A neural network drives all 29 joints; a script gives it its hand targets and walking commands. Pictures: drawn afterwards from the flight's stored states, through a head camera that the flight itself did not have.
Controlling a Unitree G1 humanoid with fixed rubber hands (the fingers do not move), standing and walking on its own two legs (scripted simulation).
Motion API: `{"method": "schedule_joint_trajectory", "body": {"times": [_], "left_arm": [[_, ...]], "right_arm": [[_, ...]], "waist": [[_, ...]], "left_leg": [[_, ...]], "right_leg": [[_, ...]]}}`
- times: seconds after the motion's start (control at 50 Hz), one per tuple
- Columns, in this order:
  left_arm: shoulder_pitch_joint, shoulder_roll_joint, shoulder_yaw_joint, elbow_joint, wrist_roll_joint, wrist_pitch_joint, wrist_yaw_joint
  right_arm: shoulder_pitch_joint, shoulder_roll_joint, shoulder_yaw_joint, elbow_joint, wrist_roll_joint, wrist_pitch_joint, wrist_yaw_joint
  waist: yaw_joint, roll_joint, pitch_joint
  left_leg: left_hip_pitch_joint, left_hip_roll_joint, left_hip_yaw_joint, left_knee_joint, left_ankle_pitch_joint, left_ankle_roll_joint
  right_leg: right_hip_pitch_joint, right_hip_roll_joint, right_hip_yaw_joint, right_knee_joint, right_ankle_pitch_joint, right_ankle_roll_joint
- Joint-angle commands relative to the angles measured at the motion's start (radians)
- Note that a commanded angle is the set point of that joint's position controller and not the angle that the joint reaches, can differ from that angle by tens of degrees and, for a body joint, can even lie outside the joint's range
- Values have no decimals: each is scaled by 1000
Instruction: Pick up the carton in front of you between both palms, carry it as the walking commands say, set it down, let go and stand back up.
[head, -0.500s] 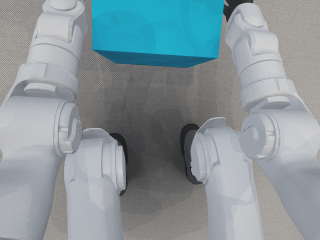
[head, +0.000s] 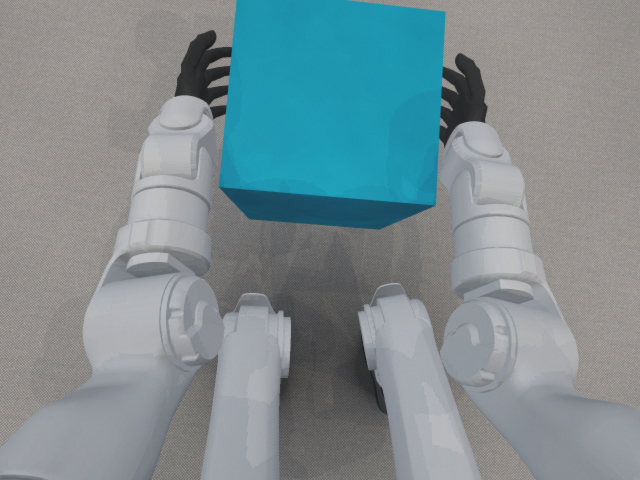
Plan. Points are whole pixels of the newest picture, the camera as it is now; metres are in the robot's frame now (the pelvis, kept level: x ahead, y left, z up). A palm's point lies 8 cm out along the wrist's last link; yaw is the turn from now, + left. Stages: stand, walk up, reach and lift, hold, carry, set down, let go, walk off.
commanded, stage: reach and lift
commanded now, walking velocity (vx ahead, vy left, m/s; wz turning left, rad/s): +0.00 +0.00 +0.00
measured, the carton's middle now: (325, 138) +0.52 -0.01 -0.14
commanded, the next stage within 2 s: none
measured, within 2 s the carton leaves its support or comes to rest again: neither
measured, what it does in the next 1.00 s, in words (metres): rises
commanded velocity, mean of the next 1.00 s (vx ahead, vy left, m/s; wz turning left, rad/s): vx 0.00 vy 0.00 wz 0.00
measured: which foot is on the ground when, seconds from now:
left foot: down 0.00-1.00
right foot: down 0.00-1.00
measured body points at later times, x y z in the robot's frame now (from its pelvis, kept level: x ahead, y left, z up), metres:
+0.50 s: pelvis +0.04 +0.00 +0.12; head +0.24 +0.01 +0.53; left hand +0.50 +0.14 +0.07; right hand +0.48 -0.16 +0.07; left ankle +0.12 +0.13 -0.43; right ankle +0.12 -0.14 -0.43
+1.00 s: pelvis +0.09 -0.01 +0.26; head +0.17 +0.00 +0.70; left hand +0.44 +0.15 +0.22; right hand +0.44 -0.16 +0.23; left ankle +0.12 +0.13 -0.43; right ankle +0.12 -0.14 -0.43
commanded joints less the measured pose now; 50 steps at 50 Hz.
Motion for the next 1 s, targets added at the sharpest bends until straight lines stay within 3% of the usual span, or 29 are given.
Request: {"method": "schedule_joint_trajectory", "body": {"times": [0.0,0.16,0.3,0.64,0.98], "left_arm": [[-535,-1049,-326,8,-116,-16,-227],[-464,-1156,-474,-134,-186,14,-240],[-335,-1213,-576,-201,-228,17,-231],[4,-1248,-584,-207,-189,-36,-209],[339,-1250,-688,-322,-187,-23,-219]], "right_arm": [[-737,973,513,30,131,1,259],[-626,1062,644,-44,188,28,276],[-479,1098,731,-74,225,26,279],[-118,1123,746,-30,171,-22,277],[226,1134,856,-109,156,-10,280]], "waist": [[1,23,-986],[-1,31,-1139],[1,48,-1092],[10,16,-796],[31,-5,-536]], "left_leg": [[571,-62,180,-243,35,53],[777,-65,180,-329,149,34],[904,-66,162,-424,210,22],[1212,-50,83,-748,256,30],[1639,-11,24,-1118,441,45]], "right_leg": [[532,73,-197,-213,63,-43],[710,78,-194,-304,169,-40],[823,81,-170,-395,220,-44],[1138,66,-91,-722,256,-60],[1606,24,-15,-1097,453,-76]]}}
